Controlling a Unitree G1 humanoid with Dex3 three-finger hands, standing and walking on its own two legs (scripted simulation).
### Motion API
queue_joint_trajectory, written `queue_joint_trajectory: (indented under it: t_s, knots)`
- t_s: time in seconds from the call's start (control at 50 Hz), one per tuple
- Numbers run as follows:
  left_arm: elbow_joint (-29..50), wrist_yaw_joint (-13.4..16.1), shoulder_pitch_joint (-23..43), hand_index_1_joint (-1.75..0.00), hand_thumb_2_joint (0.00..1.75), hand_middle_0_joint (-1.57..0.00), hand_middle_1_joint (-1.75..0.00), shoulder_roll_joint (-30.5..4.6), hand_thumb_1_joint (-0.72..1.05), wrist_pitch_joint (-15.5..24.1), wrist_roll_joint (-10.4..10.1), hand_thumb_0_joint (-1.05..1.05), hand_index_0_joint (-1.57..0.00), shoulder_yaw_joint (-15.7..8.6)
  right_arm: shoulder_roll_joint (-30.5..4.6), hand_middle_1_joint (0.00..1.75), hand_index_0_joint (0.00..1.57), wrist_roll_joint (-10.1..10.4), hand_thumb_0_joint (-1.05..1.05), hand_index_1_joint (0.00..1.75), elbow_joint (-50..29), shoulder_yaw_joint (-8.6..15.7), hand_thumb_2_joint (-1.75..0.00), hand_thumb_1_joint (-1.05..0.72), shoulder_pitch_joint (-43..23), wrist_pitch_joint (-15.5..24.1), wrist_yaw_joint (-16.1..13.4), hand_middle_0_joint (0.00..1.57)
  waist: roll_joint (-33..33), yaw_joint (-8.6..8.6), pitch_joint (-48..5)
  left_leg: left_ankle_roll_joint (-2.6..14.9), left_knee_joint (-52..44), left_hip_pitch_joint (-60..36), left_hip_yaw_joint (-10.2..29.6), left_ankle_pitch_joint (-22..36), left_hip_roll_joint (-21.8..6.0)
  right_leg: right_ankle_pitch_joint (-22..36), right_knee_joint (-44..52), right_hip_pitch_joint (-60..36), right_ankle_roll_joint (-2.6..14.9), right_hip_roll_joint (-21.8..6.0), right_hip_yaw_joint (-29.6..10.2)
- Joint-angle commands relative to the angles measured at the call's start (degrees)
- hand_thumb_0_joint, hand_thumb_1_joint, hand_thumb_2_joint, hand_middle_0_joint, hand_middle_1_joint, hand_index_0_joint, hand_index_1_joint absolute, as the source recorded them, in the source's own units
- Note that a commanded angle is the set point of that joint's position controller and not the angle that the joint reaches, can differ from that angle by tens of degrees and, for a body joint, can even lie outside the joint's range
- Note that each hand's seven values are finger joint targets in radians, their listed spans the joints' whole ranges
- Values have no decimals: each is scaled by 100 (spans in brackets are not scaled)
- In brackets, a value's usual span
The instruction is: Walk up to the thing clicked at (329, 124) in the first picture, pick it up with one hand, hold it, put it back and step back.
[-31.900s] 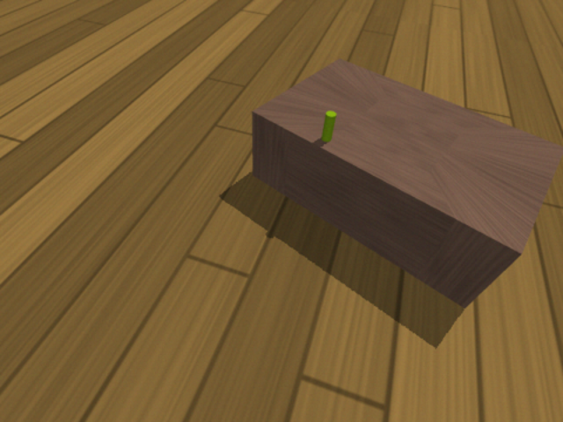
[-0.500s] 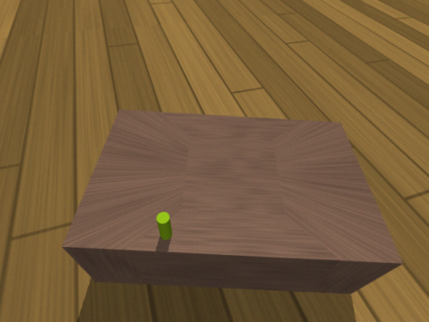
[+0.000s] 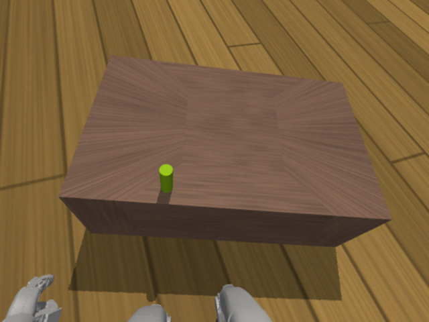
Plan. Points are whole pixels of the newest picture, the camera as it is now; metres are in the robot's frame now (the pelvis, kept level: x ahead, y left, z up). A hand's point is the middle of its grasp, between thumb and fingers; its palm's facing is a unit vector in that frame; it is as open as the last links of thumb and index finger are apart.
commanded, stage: step back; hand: left
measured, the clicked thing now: (166, 179) +0.52 +0.11 -0.30
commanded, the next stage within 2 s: none
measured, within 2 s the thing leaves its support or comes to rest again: neither
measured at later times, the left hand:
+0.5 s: hand out of the picture +0.04 +0.23 -0.12, palm faces -0.07 -0.91 -0.42, open 7.4 cm
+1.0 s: hand out of the picture -0.14 +0.27 -0.15, palm faces -0.07 -0.93 -0.37, open 7.4 cm
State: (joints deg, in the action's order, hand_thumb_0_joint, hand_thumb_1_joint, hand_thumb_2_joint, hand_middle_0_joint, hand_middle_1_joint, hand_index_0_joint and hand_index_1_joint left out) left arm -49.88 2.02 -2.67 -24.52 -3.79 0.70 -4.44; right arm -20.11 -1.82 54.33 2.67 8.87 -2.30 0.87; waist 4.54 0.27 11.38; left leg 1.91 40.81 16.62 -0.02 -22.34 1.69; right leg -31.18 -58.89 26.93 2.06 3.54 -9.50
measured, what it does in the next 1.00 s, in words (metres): walks backwards: right foot, then left foot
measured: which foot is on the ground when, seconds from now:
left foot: down 0.00-0.32, up 0.34-0.68, down 0.70-1.00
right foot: up 0.00-0.28, down 0.30-0.72, up 0.74-1.00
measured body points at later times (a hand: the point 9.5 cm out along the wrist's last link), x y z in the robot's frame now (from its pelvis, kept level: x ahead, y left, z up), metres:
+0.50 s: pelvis -0.08 -0.02 +0.01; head -0.02 -0.05 +0.46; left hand +0.05 +0.28 -0.09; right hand +0.00 -0.34 -0.12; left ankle -0.11 +0.14 -0.63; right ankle -0.06 -0.12 -0.72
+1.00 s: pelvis -0.23 -0.01 +0.01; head -0.17 +0.02 +0.46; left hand -0.14 +0.31 -0.12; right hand -0.13 -0.32 -0.08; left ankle -0.15 +0.11 -0.72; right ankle -0.29 -0.16 -0.65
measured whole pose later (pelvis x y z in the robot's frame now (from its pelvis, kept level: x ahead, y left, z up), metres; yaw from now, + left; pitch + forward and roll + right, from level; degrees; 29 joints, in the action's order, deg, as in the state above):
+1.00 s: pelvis -0.23 -0.01 +0.01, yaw -5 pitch -2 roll -1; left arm -48.1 -0.1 -12.4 -23.8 -4.0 1.3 -5.7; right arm -20.5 -2.1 47.8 2.2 7.3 -1.3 -0.2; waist 2.9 -1.9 10.3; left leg 0.9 32.7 19.3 -0.6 -11.3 -2.5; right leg -28.3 -61.2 20.6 -2.0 4.5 -9.2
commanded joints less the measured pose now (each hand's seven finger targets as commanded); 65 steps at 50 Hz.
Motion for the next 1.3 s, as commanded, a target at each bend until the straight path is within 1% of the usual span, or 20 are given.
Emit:
queue_joint_trajectory:
  t_s: [0.0, 0.14, 0.26, 0.3, 0.32, 0.34, 0.42, 0.56, 0.66, 0.7, 0.74, 0.82, 0.94, 1.04, 1.08, 1.1, 1.12, 1.14, 1.2, 1.28]
  knots:
    - [293, 95, -598, -30, 90, -20, -30, -866, 90, 73, -50, 0, -20, -203, -1701, 30, 20, -72, 0, 30, -736, 445, -90, -90, -507, 160, -279, 20, -1645, -199, -1169, 856, -1519, -679, 1575, 4039, -1650, 135, -1193, 372, -78, 182, -311]
    - [693, -28, -384, -30, 90, -20, -30, -755, 90, 234, 51, 0, -20, -250, -1480, 30, 20, 61, 0, 30, -820, 462, -90, -90, 303, 183, -315, 20, -1074, 215, -1493, 1161, -1011, -2015, 1303, 4201, -1661, 368, 569, 331, -314, -51, 209]
    - [367, -88, -1135, -30, 90, -20, -30, -677, 90, 323, 123, 0, -20, -309, -1550, 30, 20, 146, 0, 30, -1059, 423, -90, -90, -230, 61, -234, 20, -1014, -169, -1608, 696, -380, -670, 756, 2516, -1287, 2123, 3446, -1604, -29, -186, 783]
    - [498, -72, -1010, -30, 90, -20, -30, -1299, 90, 398, 178, 0, -20, -468, -1126, 30, 20, 248, 0, 30, -1143, 257, -90, -90, -195, 64, -216, 20, 503, -127, -1555, 18, 803, 961, 288, 406, -221, 3787, 3482, -2286, 602, -1560, -1374]
    - [615, -85, -745, -30, 90, -20, -30, -1697, 90, 367, 133, 0, -20, -500, -1190, 30, 20, 214, 0, 30, -1118, 312, -90, -90, -411, 5, -307, 20, 1185, -346, -1181, -137, 2148, 907, 335, -1559, 310, 4007, 3866, -1109, 1658, -2564, -2391]
    - [747, -84, -571, -30, 90, -20, -30, -1576, 90, 391, 157, 0, -20, -497, -1368, 30, 20, 181, 0, 30, -975, 381, -90, -90, -224, -15, -326, 20, 877, -262, -891, -210, 2763, 683, 836, -1617, 180, 3998, 3878, -668, 1766, -2629, -2501]
    - [868, -30, -385, -30, 90, -20, -30, -880, 90, 337, 83, 0, -20, -353, -1246, 30, 20, 253, 0, 30, -735, 261, -90, -90, 130, 54, -305, 20, 125, -50, -1133, -219, 2837, 1067, 968, -831, 541, 4878, 3233, -1575, 970, -1480, -494]
    - [1023, -9, -822, -30, 90, -20, -30, -934, 90, 239, 128, 0, -20, -346, -1223, 30, 20, 162, 0, 30, -881, 219, -90, -90, 180, 123, -341, 20, 653, -328, -1556, -370, 900, 968, 463, -825, 129, 4684, 3039, -2575, 1153, -1699, -549]
    - [1168, -82, -234, -30, 90, -20, -30, -1037, 90, 123, 41, 0, -20, -298, -1284, 30, 20, 51, 0, 30, -546, 348, -90, -90, 900, 175, -230, 20, 497, 134, -1701, -68, -1473, -612, 13, 858, -1, 2971, 2616, -1450, 619, -1469, -364]
    - [1195, -100, -439, -30, 90, -20, -30, -671, 90, 108, 9, 0, -20, -197, -1948, 30, 20, -93, 0, 30, -729, 495, -90, -90, 479, 209, -198, 20, -1479, 75, -1386, 604, -2250, -897, 2476, 1252, -1671, 571, 1204, 221, 37, -171, 256]
    - [1108, -6, -126, -30, 90, -20, -30, -971, 90, 107, 107, 0, -20, -398, -2336, 30, 20, -59, 0, 30, -925, 563, -90, -90, -76, 229, -195, 20, -1761, 214, -960, 1704, -2605, 709, 3496, 1425, -2776, -601, -1023, -215, -141, 182, -237]
    - [648, -110, -1002, -30, 90, -20, -30, -877, 90, 85, -16, 0, -20, -420, -1486, 30, 20, -71, 0, 30, -1060, 344, -90, -90, -660, 263, -236, 20, -1117, -404, -818, 883, -2088, 47, 1211, 2131, -1409, 522, -1556, 168, -131, 421, -237]
    - [728, -134, -834, -30, 90, -20, -30, -737, 90, 186, 60, 0, -20, -326, -1508, 30, 20, 22, 0, 30, -1007, 415, -90, -90, 133, 216, -245, 20, -1407, 145, -1299, 1256, -1544, -1539, 1155, 2695, -1553, 182, 200, 152, -504, 55, 184]
    - [341, -166, -1466, -30, 90, -20, -30, -707, 90, 232, 48, 0, -20, -286, -1754, 30, 20, 11, 0, 30, -1177, 469, -90, -90, -218, 55, -207, 20, -1752, -76, -1652, 978, -1145, -870, 1025, 2261, -1524, 832, 2642, -1223, -311, -242, 814]
    - [99, -159, -1922, -30, 90, -20, -30, -759, 90, 259, 105, 0, -20, -317, -1677, 30, 20, 89, 0, 30, -1215, 417, -90, -90, -459, -28, -187, 20, -1526, -329, -1667, 588, -762, -119, 832, 1627, -1253, 1742, 3609, -1902, -114, -270, 848]
    - [148, -169, -1792, -30, 90, -20, -30, -1132, 90, 276, 205, 0, -20, -425, -1402, 30, 20, 137, 0, 30, -1256, 361, -90, -90, -406, -43, -175, 20, -561, -258, -1394, 236, -98, 824, 733, 601, -632, 1314, 3727, -1935, 104, -907, -435]
    - [399, -190, -1341, -30, 90, -20, -30, -1727, 90, 259, 204, 0, -20, -552, -1135, 30, 20, 165, 0, 30, -1388, 304, -90, -90, -558, -16, -235, 20, 975, -340, -1035, -121, 995, 1543, 407, -870, 420, 877, 4259, -1176, 801, -2013, -1841]
    - [622, -161, -815, -30, 90, -20, -30, -2107, 90, 253, 238, 0, -20, -618, -1429, 30, 20, 119, 0, 30, -1290, 422, -90, -90, -556, -41, -318, 20, 1378, -467, -674, -271, 2295, 1058, 828, -1308, 205, 612, 4694, 220, 1531, -2874, -2729]
    - [856, -94, 73, -30, 90, -20, -30, -1221, 90, 325, 168, 0, -20, -384, -1510, 30, 20, 204, 0, 30, -854, 402, -90, -90, 84, -8, -245, 20, 256, 214, -461, -187, 2908, 973, 1107, -375, 488, 2354, 3841, -97, 879, -1754, -522]
    - [770, -53, -723, -30, 90, -20, -30, -1029, 90, 303, 205, 0, -20, -375, -1201, 30, 20, 155, 0, 30, -903, 225, -90, -90, 94, 100, -307, 20, 421, -256, -946, -304, 2076, 1300, 707, -519, 459, 3688, 3212, -1574, 776, -1426, -59]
